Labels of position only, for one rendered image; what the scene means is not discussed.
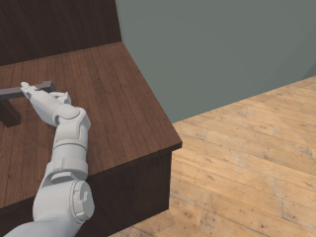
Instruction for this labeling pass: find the tap lever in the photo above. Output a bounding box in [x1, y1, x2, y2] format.
[0, 80, 56, 101]

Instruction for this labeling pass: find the robot left forearm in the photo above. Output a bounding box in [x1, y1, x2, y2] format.
[33, 104, 91, 221]

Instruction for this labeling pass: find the left robot upper arm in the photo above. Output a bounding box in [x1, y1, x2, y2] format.
[4, 179, 95, 237]

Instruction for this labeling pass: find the left robot hand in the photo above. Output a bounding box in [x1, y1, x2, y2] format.
[21, 82, 71, 126]

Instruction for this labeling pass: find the counter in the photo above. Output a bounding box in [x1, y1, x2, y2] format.
[0, 0, 183, 237]

